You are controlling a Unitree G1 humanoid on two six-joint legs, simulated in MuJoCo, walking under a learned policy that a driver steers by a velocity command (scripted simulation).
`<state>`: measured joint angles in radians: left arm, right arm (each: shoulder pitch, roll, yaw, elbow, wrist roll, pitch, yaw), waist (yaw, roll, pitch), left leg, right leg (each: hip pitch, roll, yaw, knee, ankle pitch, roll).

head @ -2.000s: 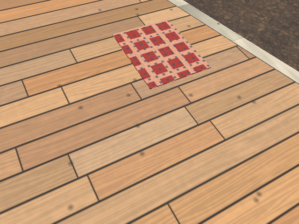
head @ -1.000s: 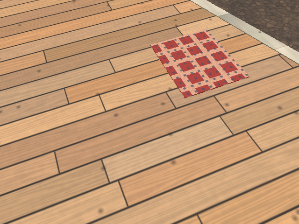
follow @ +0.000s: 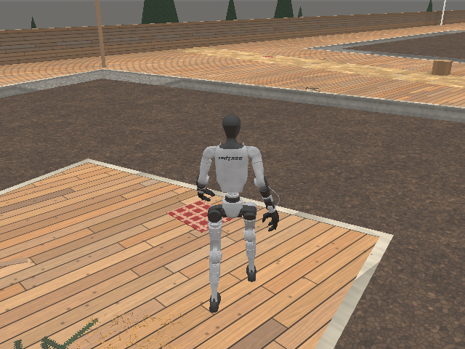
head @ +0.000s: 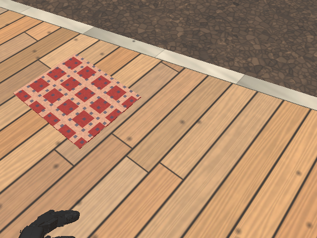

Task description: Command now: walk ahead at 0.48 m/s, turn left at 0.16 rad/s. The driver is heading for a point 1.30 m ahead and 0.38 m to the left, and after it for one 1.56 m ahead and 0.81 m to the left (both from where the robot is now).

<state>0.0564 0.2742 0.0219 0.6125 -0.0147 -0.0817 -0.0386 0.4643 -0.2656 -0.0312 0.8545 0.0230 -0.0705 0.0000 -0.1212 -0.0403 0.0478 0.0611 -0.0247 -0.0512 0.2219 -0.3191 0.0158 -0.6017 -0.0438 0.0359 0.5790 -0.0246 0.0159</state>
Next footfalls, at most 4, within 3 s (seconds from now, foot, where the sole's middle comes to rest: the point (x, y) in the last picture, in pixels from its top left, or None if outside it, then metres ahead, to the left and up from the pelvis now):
0.08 right None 0.22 -0.13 -0.78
0.60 left None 0.46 0.17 -0.78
1.08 right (118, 163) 0.80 0.10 -0.78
1.60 left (41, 154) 0.88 0.46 -0.78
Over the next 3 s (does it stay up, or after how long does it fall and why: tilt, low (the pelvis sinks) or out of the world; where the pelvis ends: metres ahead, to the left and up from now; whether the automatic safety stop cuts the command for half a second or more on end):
stays up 1.52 0.56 0.01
